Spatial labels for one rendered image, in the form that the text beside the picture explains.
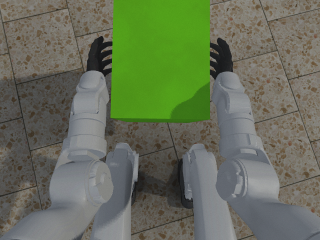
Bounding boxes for left robot forearm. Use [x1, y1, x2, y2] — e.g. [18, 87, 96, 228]
[49, 70, 110, 200]

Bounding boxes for robot right foot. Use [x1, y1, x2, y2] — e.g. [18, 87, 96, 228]
[177, 159, 194, 209]

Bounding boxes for robot left upper arm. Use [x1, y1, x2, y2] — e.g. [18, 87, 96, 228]
[0, 159, 114, 240]

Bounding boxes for right robot hand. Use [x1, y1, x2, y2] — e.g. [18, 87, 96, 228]
[210, 38, 233, 81]

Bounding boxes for right robot forearm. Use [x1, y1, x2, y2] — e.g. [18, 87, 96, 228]
[211, 71, 280, 184]

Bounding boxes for carton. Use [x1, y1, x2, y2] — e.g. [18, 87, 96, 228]
[110, 0, 210, 123]

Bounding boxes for left robot hand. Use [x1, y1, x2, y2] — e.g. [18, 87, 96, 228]
[86, 36, 113, 77]

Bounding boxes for robot right upper arm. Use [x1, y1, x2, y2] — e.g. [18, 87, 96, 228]
[215, 158, 320, 240]

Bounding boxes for right robot thigh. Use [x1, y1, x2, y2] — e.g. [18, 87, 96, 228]
[182, 149, 237, 240]

